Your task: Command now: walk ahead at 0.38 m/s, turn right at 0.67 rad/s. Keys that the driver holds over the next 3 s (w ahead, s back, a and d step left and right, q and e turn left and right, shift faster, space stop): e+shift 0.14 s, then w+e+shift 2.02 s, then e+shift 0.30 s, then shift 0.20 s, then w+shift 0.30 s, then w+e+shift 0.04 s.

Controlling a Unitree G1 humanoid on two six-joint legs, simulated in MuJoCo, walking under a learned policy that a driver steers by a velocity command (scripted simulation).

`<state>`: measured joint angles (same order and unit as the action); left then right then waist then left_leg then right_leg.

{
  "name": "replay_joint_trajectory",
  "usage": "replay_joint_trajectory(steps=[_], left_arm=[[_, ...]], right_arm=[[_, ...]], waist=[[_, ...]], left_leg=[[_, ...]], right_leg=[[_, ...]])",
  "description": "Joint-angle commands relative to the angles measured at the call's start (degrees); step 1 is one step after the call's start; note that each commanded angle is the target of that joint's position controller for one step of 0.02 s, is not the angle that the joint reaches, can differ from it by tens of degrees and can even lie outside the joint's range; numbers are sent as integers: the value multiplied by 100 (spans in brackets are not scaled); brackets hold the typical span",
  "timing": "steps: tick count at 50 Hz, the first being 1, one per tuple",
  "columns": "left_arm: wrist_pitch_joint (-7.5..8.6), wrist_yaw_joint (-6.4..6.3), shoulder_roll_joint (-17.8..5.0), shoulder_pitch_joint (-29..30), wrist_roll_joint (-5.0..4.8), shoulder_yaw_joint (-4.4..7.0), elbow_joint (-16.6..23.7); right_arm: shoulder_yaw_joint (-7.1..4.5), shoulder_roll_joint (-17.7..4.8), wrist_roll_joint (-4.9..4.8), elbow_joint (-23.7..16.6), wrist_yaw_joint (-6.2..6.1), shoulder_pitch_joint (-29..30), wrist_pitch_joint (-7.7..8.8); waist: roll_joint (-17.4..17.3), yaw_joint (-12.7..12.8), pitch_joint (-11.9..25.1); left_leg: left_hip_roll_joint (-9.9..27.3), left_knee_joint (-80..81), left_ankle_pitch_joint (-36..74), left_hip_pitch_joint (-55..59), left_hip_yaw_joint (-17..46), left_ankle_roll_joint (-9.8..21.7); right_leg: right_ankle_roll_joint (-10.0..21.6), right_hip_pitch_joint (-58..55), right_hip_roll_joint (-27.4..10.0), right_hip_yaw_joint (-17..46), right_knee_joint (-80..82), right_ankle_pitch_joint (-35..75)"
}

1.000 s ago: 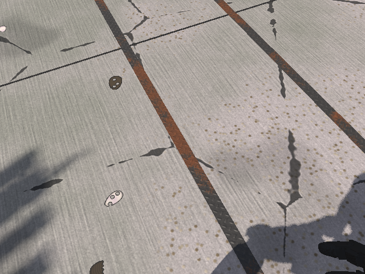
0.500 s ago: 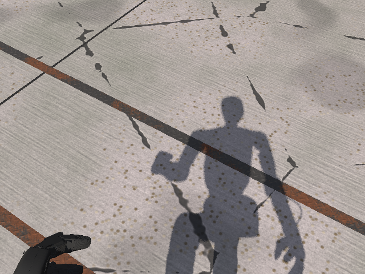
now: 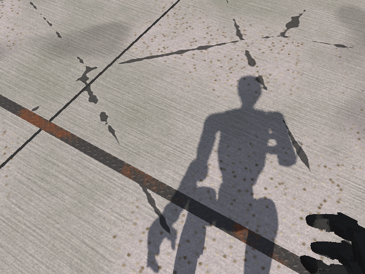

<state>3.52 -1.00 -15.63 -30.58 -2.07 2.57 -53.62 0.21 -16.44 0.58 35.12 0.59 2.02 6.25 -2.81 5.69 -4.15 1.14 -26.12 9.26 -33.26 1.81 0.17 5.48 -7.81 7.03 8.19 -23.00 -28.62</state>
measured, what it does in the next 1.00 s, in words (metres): walks ahead, turning right: right foot, then left foot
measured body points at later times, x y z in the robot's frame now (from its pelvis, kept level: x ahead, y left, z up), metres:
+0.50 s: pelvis +0.24 -0.06 +0.01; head +0.23 -0.10 +0.45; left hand +0.52 +0.13 -0.04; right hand +0.22 -0.38 -0.12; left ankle +0.20 +0.12 -0.69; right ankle +0.23 -0.13 -0.71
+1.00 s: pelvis +0.58 -0.26 +0.02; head +0.60 -0.28 +0.46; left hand +0.90 -0.17 -0.08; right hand +0.42 -0.53 -0.08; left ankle +0.70 -0.20 -0.71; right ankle +0.43 -0.23 -0.60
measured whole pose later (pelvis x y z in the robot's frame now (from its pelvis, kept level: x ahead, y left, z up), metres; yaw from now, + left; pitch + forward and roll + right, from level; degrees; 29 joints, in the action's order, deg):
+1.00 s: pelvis +0.58 -0.26 +0.02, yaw -53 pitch +1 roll +2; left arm 2.0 2.3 -21.5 -13.1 1.8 3.9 -43.0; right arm -3.4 -18.6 3.0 40.9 -0.8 -13.6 2.2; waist 2.3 0.1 -2.1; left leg 2.1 -33.0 -15.2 -18.6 -6.5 -0.7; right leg 6.8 23.7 2.1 3.2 -74.6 -17.3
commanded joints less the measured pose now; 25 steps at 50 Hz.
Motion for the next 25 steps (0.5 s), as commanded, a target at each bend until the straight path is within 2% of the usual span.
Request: replay_joint_trajectory(steps=[1, 2, 3, 4, 5, 6, 7, 8, 9, 11, 13, 15, 16, 17, 19, 21, 22, 23, 24, 25], left_arm=[[-88, -73, -380, 902, 287, 71, 938], [-100, -10, -56, -392, 23, -78, 966], [-224, 13, -813, -267, -18, 87, 970], [-329, 3, -1045, 565, -90, 193, 1230], [-421, -53, -969, 854, -81, 214, 1303], [-504, -91, -894, 895, -77, 255, 1322], [-607, -101, -656, 770, -114, 237, 1365], [-678, -102, -422, 707, -123, 197, 1423], [-698, -79, -316, 908, -94, 168, 1561], [-646, 19, -400, 1278, 31, 202, 1758], [-587, 119, -515, 1450, 43, 264, 1760], [-584, 170, -647, 1704, 16, 331, 1762], [-639, 401, -519, 2012, 525, 211, 1955], [-660, 521, -501, 2289, 494, 218, 2021], [-663, 649, -653, 2524, 390, 243, 2128], [-631, 636, -727, 2425, 367, 248, 2093], [-589, 583, -698, 1975, 392, 252, 1905], [-520, 488, -855, 956, 423, 352, 1479], [-438, 352, -1301, -253, 381, 473, 1127], [-400, 269, -1828, 227, 280, 513, 1456]], right_arm=[[-424, -1294, 149, 251, -217, -2797, -31], [-364, -1212, 321, 165, -73, -2779, -24], [-422, -1016, 198, -171, -94, -2161, -131], [-346, -635, 114, -265, -174, -1597, -234], [-302, -476, 77, -143, -225, -1248, -301], [-278, -382, 50, -83, -246, -1044, -306], [-316, -445, 88, -28, -236, -823, -303], [-355, -479, 97, 4, -191, -650, -270], [-410, -571, 53, 40, -150, -541, -230], [-573, -896, -47, 150, -137, -504, -159], [-658, -1001, -100, 219, -152, -417, -125], [-719, -1065, -153, 296, -123, -433, -132], [-645, -903, 124, 449, -8, -965, -204], [-694, -1000, 126, 491, 35, -1036, -256], [-738, -1177, 131, 446, 51, -1031, -354], [-756, -1257, 132, 464, 73, -1111, -477], [-744, -1223, 110, 468, 82, -1076, -539], [-681, -1032, 129, 477, 90, -1126, -576], [-496, -537, 207, 238, 107, -767, -591], [-394, -274, 228, -426, 135, -250, -540]], waist=[[-61, -1654, 2304], [-1872, -1145, 3922], [-1060, -1192, 4131], [-714, -1160, 3016], [-193, -921, 1987], [-109, -721, 1359], [-282, -490, 966], [-360, -347, 838], [-383, -357, 720], [-354, -387, 836], [-262, -350, 911], [-181, -369, 746], [202, -406, 753], [-59, -499, 662], [-323, -524, 445], [-322, -476, 210], [-123, -236, 167], [508, 195, 375], [1904, 704, 377], [2692, 335, 118]], left_leg=[[1530, -1149, 3757, 5444, 1182, 539], [3299, -897, 4321, 6719, 3501, 1863], [2966, -484, 2443, 6222, 3408, 1800], [2529, -225, 1704, 5285, 2267, 1527], [2176, -21, 1575, 4214, 1592, 1374], [1954, 220, 1327, 3352, 1111, 1336], [1840, 596, 829, 2517, 696, 1241], [1825, 987, -251, 1914, 435, 1206], [1848, 1371, -1260, 1588, 301, 1246], [1950, 1766, -2375, 1535, 193, 1294], [1906, 1891, -2802, 1732, -156, 1180], [1881, 1979, -3196, 2120, -370, 1068], [1891, 1741, -3484, 2053, -729, 745], [1828, 1734, -3882, 2105, -871, 597], [1930, 1727, -4424, 2270, -951, 430], [1997, 1441, -4570, 2435, -1146, 376], [1843, 827, -4357, 2208, -1470, 317], [1434, -922, -3057, 1767, -1954, 241], [897, -3538, -3229, 180, -2093, 32], [-169, -4689, -4548, -2324, -951, -266]], right_leg=[[-650, 3001, -81, 178, -4074, 1523], [-823, 4064, 420, 494, -6474, -1453], [-924, 4147, -220, 572, -6905, -789], [-955, 4518, -577, 86, -6531, -360], [-1031, 4677, -801, -222, -6290, -171], [-1052, 4622, -984, -280, -6044, -115], [-1041, 4226, -1150, -341, -5612, -105], [-986, 3926, -1348, -427, -5104, 35], [-929, 3805, -1492, -534, -4597, 146], [-716, 3551, -1676, -601, -3823, 815], [-523, 3329, -1665, -684, -3263, 1496], [-389, 3478, -1598, -838, -2894, 1678], [-191, 3344, -1326, -1185, -2533, 1614], [-111, 3332, -1238, -1396, -2386, 1493], [-15, 3351, -1202, -1535, -2144, 1139], [115, 3165, -1071, -1731, -1762, 741], [216, 2549, -878, -1876, -1400, 828], [379, 1464, -569, -1643, -1096, 472], [791, 463, -1280, 288, -249, -772], [1406, -37, -2047, 3515, 1122, -1831]])
Next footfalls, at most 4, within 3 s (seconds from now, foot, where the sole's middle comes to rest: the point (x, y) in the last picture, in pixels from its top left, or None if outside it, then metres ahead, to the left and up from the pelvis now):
0.46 right None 0.26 -0.15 -0.75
0.86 left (275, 198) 0.73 -0.23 -0.75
1.32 right None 0.78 -0.70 -0.75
1.74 left None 1.00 -1.10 -0.75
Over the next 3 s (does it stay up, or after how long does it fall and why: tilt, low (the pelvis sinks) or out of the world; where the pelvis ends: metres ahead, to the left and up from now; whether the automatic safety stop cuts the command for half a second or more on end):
stays up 0.56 -1.66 0.03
